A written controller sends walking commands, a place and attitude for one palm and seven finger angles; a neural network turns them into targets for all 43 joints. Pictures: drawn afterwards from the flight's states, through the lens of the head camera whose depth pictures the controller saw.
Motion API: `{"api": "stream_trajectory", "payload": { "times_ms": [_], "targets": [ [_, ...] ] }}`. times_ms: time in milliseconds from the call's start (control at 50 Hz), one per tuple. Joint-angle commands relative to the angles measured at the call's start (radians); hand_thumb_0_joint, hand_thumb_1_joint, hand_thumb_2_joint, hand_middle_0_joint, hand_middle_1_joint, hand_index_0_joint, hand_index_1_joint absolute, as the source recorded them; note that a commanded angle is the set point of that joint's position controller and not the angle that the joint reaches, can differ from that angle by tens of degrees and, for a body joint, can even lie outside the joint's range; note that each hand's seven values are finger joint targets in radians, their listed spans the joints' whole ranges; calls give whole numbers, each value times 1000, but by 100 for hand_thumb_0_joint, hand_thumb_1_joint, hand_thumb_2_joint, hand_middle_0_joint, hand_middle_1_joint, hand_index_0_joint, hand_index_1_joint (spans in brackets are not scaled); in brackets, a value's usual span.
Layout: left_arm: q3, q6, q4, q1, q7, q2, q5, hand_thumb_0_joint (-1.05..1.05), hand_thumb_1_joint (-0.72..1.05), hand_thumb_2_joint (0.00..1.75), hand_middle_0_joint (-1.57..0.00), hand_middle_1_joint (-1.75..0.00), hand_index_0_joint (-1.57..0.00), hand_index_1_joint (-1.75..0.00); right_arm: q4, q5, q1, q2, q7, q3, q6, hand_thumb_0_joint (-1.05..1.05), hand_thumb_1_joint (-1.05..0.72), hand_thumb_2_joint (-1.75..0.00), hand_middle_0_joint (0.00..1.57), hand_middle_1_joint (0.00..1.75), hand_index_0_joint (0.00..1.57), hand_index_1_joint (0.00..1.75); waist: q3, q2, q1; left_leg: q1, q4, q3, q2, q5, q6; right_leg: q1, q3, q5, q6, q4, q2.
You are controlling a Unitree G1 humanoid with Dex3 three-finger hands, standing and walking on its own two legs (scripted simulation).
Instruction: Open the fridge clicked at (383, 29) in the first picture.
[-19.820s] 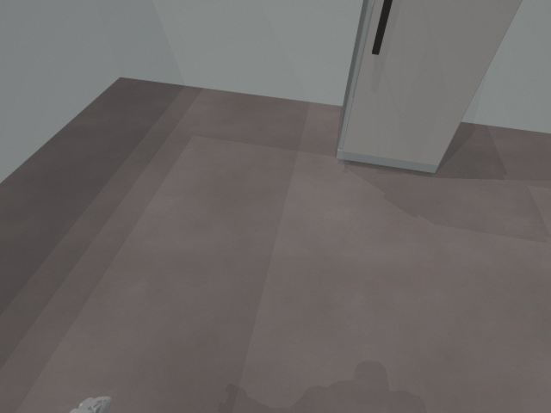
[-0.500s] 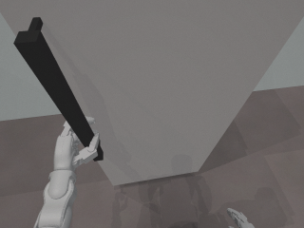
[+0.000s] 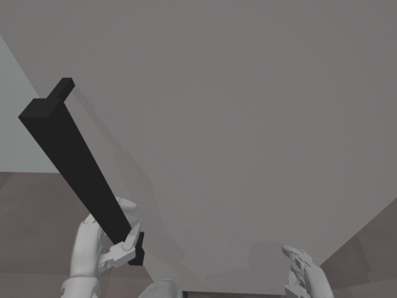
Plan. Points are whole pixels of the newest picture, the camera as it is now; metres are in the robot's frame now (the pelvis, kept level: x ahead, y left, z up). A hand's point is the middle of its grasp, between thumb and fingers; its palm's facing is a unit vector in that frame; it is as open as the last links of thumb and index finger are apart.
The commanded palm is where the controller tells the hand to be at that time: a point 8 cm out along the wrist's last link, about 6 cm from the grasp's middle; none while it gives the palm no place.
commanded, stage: walk backward, drawing the door open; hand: left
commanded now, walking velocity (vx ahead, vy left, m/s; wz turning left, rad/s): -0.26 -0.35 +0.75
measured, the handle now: (113, 201) +0.23 +0.16 +0.13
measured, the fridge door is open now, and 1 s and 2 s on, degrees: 0 28 70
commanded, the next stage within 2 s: none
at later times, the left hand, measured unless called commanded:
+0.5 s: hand (132, 271) +0.15 +0.12 +0.07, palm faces +0.50 -0.83 -0.25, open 6.3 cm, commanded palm +0.09 +0.15 +0.05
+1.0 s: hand out of the picture -0.01 +0.04 +0.07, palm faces +0.86 -0.38 -0.33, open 6.8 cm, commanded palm -0.07 +0.03 +0.05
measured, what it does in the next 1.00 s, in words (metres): steps to the right, turning left: right foot, then left foot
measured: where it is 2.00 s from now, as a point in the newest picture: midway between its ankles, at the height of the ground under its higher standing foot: outside the picture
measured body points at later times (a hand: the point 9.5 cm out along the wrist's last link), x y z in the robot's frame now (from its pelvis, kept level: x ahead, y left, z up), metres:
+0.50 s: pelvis -0.07 -0.14 +0.02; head -0.01 -0.15 +0.46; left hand +0.12 +0.16 +0.08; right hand +0.14 -0.33 -0.10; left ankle -0.17 -0.01 -0.72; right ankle +0.00 -0.13 -0.69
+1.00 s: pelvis -0.04 -0.32 +0.03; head -0.01 -0.36 +0.47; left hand -0.06 +0.05 +0.09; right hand +0.23 -0.45 -0.09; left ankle -0.15 -0.23 -0.61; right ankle +0.06 -0.30 -0.71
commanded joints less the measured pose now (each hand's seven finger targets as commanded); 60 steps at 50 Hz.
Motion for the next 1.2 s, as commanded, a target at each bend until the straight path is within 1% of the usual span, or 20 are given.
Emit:
{"api": "stream_trajectory", "payload": {
  "times_ms": [0, 20, 40, 100, 120, 140, 180, 220, 320, 400, 420, 440, 460, 480, 560, 660, 720, 800, 980, 1180],
  "targets": [
    [-2, -3, -244, -94, 38, 63, 26, 0, 90, 90, -45, -140, -45, -140, -80, 18, -126, -74, 9, -70, -44, 0, -90, -90, 20, 30, 20, 30, -188, 171, -94, 188, -392, -688, 347, 93, 221, -282, 243, -229, 90, 490, 18],
    [28, -3, -113, 63, 42, 52, 23, 0, 90, 90, -45, -140, -45, -140, -59, 10, -115, -87, 18, -78, -52, 0, -90, -90, 20, 30, 20, 30, 5, 110, -109, -32, -452, -640, 293, -48, 172, -235, 302, -219, 50, 339, -19],
    [139, 0, -222, 97, 26, 175, -5, 0, 90, 90, -45, -140, -45, -140, -74, -6, -251, -75, 9, -79, -60, 0, -90, -90, 20, 30, 20, 30, -94, 319, -28, -117, -511, -823, 361, -552, 158, -209, 405, -253, 37, 205, -60],
    [166, 59, -118, 42, 46, 148, -17, 0, 90, 90, -45, -140, -45, -140, -31, 3, -318, -51, -26, -60, -29, 0, -90, -90, 20, 30, 20, 30, -108, 68, 46, -594, -280, -331, 103, -822, -49, 272, 315, -231, -105, -379, -8],
    [144, 70, -84, -38, 52, 154, -8, 0, 90, 90, -45, -140, -45, -140, 3, 36, -256, -15, -30, -79, -41, 0, -90, -90, 20, 30, 20, 30, -138, -400, 24, -362, 436, 0, -170, -722, -147, -97, 513, -416, -205, -733, -241],
    [139, 76, -99, -226, 47, 172, 3, 0, 90, 90, -45, -140, -45, -140, 1, 53, -236, -44, -27, -110, -38, 0, -90, -90, 20, 30, 20, 30, -173, -478, -25, -114, 1083, -25, -218, -645, -157, -574, 734, -476, -278, -833, -465],
    [113, 101, -45, -361, 17, 164, 26, 0, 90, 90, -45, -140, -45, -140, 24, 30, -183, -39, -22, -117, 22, 0, -90, -90, 20, 30, 20, 30, -200, -185, -88, -129, 1246, -115, -120, -414, -119, -590, 528, -491, -193, -782, -430],
    [164, 27, 35, -430, 14, 190, 31, 0, 90, 90, -45, -140, -45, -140, 9, 7, -191, 15, -35, -62, 10, 0, -90, -90, 20, 30, 20, 30, -125, 46, -82, -206, 995, -34, -49, -387, -88, -371, 241, -269, -81, -702, -289],
    [175, -32, 53, -439, 31, 158, 6, 0, 90, 90, -45, -140, -45, -140, 5, 19, -111, -28, -63, -87, -16, 0, -90, -90, 20, 30, 20, 30, -338, -123, -25, -152, 309, 45, -9, -591, -57, 219, 149, 215, -97, -604, -333],
    [151, -10, 56, -540, 24, 142, 6, 0, 90, 90, -45, -140, -45, -140, 22, 42, 1, -35, -92, -102, -65, 0, -90, -90, 20, 30, 20, 30, -383, -116, -87, 255, -286, 148, -14, -409, -3, 60, 36, 521, 339, -466, -196],
    [131, -21, 76, -557, 17, 126, -3, 0, 90, 90, -45, -140, -45, -140, 8, 38, 11, -68, -95, -107, -68, 0, -90, -90, 20, 30, 20, 30, -359, 103, -125, 433, -484, -15, 119, -242, 41, -117, 3, 456, 317, -143, -138],
    [113, -49, 50, -560, 12, 114, -3, 0, 90, 90, -45, -140, -45, -140, -55, 4, -40, -119, -85, -122, -57, 0, -90, -90, 20, 30, 20, 30, -318, 358, -93, 477, -374, -521, 454, 74, 144, -420, 129, -45, 178, 234, -108],
    [109, -62, 52, -545, 7, 135, 42, 0, 90, 90, -45, -140, -45, -140, -59, 2, -64, -122, -74, -127, -32, 0, -90, -90, 20, 30, 20, 30, -298, 269, -48, 548, -269, -700, 556, 518, 203, -581, 242, -157, 97, 323, -125],
    [195, -55, 31, -516, 3, 213, 52, 0, 90, 90, -45, -140, -45, -140, -58, 22, -98, -177, -68, -149, -17, 0, -90, -90, 20, 30, 20, 30, -343, 193, -21, 664, -200, -575, 533, 769, 202, -679, 254, -156, 81, 304, -96],
    [170, -17, 133, -592, -21, 153, 5, 0, 90, 90, -45, -140, -45, -140, 15, 36, -78, -142, -57, -151, -24, 0, -90, -90, 20, 30, 20, 30, -286, 316, -36, 391, -57, -186, 258, 434, 66, -382, 208, 35, 66, -2, -98],
    [219, -23, 223, -555, 16, 192, -17, 0, 90, 90, -45, -140, -45, -140, 6, 73, -25, -127, -49, -135, -47, 0, -90, -90, 20, 30, 20, 30, -317, 258, -29, 277, 72, -130, 131, 188, 27, -71, 78, 204, 76, -429, -33],
    [362, 2, 295, -436, 27, 379, -36, 0, 90, 90, -45, -140, -45, -140, -20, 85, -137, -81, -63, -124, -35, 0, -90, -90, 20, 30, 20, 30, -332, -375, 1, -146, 738, -206, -86, -721, 24, 15, 553, 856, -90, -517, -507],
    [356, -49, 321, -431, 53, 318, -50, 0, 90, 90, -45, -140, -45, -140, 11, 65, -142, -84, -42, -83, -30, 0, -90, -90, 20, 30, 20, 30, -266, -111, -32, -183, 870, -210, -31, -473, -56, -36, 419, 486, -102, -508, -415],
    [371, -76, 244, -361, 106, 333, -31, 0, 90, 90, -45, -140, -45, -140, 10, 60, -128, -124, -54, -109, -37, 0, -90, -90, 20, 30, 20, 30, -214, -132, -8, -32, 472, -52, -44, -502, -9, -120, 342, -128, -66, -780, -431],
    [315, -96, 69, -194, 116, 297, -14, 0, 90, 90, -45, -140, -45, -140, -58, 46, -48, -128, -59, -96, 11, 0, -90, -90, 20, 30, 20, 30, -301, 85, -59, 242, -319, -13, -26, -298, 54, -23, 151, 26, 50, -620, -303]
  ]
}}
